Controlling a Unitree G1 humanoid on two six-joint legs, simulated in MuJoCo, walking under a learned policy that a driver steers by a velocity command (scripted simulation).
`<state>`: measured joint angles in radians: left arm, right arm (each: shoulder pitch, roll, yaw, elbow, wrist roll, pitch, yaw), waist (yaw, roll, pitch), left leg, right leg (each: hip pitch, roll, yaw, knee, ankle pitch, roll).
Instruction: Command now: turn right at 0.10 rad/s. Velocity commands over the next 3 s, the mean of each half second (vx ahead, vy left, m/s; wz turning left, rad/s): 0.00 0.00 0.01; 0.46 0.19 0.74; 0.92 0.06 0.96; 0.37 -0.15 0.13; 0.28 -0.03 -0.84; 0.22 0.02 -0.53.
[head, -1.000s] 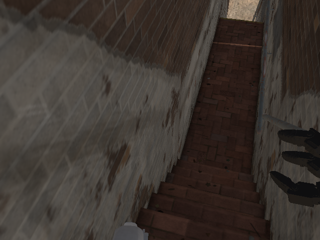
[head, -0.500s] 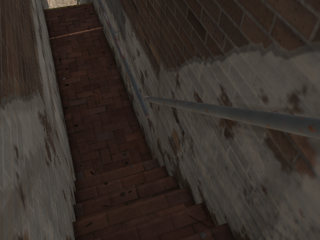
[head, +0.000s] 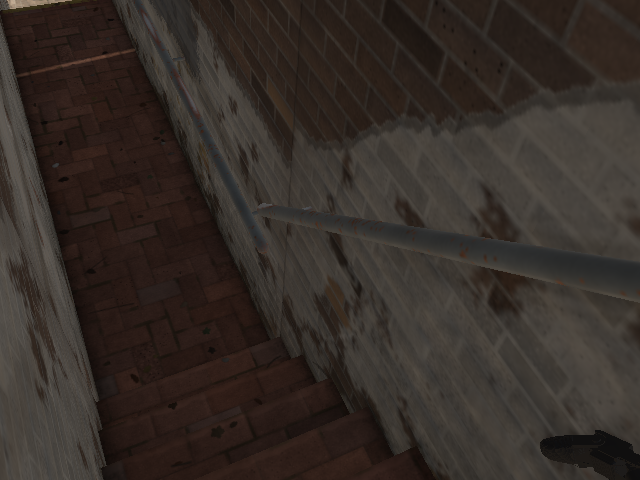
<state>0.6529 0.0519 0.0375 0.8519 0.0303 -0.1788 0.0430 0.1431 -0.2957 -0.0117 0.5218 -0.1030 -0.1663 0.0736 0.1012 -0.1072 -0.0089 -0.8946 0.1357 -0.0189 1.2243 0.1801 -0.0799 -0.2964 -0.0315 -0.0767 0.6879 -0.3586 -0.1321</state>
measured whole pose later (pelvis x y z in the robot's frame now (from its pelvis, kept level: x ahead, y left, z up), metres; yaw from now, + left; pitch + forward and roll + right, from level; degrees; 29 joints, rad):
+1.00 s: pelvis +0.67 +0.15 -0.62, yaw +19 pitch +0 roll -1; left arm 0.00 0.18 0.03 0.80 0.03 -0.10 0.06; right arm 0.53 -0.26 -0.08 0.95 -0.05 0.04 0.00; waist -0.08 0.04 -0.07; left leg -0.40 -0.23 0.00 1.63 -0.76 0.13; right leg -0.19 0.03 0.02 0.53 -0.20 -0.01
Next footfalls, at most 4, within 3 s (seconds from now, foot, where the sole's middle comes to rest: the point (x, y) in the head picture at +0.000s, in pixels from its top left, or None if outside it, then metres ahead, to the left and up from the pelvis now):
0.14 left None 0.20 0.20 -0.98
0.36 right None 0.22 -0.05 -0.97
0.66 left None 0.49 0.14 -1.19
0.96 right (302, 475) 0.70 0.04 -1.40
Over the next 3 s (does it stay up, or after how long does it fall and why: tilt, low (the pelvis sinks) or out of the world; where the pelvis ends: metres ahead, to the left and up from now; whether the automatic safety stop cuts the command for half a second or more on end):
stays up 1.82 0.85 -1.49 its command is cut before an obstacle after 0.5 s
